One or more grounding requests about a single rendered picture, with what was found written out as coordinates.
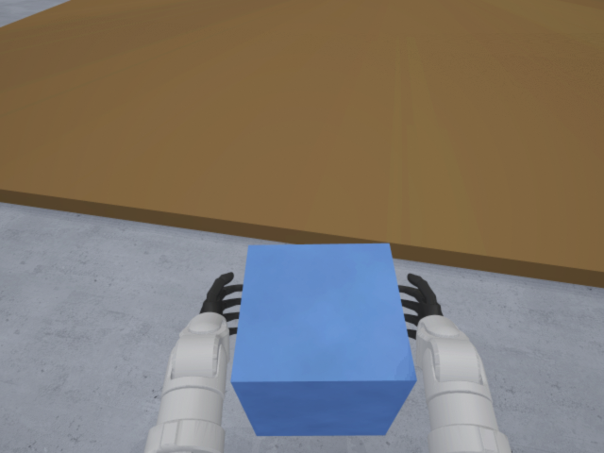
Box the right robot forearm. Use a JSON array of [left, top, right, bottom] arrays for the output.
[[415, 315, 512, 453]]

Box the left robot forearm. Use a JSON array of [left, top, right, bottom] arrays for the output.
[[143, 312, 229, 453]]

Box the robot left hand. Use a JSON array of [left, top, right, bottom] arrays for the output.
[[199, 272, 243, 336]]

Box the carton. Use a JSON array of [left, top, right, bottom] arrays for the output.
[[230, 243, 417, 436]]

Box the robot right hand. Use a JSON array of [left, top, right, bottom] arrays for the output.
[[398, 274, 443, 340]]

